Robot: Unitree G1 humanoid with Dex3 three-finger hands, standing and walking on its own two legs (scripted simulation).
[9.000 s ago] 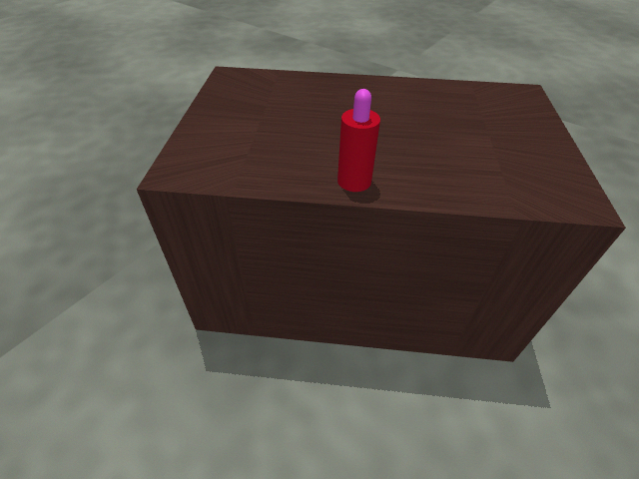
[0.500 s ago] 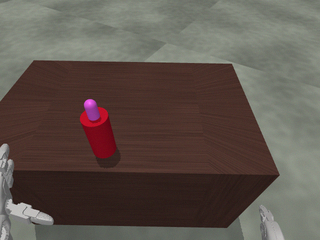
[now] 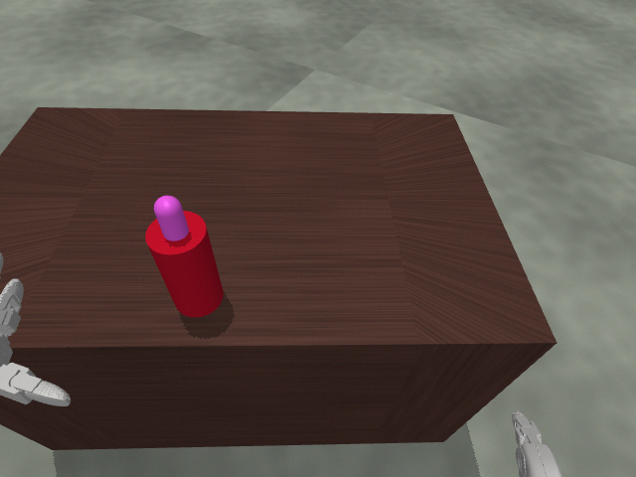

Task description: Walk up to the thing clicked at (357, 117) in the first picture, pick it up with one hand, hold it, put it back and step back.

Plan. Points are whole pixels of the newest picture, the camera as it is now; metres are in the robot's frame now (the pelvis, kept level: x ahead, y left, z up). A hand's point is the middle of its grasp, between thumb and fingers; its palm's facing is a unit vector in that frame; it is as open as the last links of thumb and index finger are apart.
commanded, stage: go down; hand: left
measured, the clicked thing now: (184, 255) +0.44 +0.21 +0.00
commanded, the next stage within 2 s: none
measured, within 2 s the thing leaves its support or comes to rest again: neither
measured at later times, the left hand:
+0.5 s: hand (13, 296) +0.31 +0.36 +0.08, palm faces +0.20 -0.98 +0.03, open 17.7 cm
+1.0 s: hand (6, 281) +0.34 +0.38 +0.07, palm faces +0.21 -0.98 +0.02, open 17.7 cm
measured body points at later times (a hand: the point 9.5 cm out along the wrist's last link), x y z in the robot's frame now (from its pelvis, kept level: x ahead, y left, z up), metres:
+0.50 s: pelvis -0.02 +0.00 -0.01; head +0.03 +0.03 +0.44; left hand +0.30 +0.41 +0.08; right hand +0.14 -0.27 -0.08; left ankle +0.02 +0.10 -0.73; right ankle -0.04 -0.14 -0.73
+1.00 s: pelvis +0.00 +0.00 -0.02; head +0.05 +0.04 +0.42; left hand +0.32 +0.44 +0.07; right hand +0.16 -0.26 -0.09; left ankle +0.02 +0.10 -0.73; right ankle -0.04 -0.14 -0.73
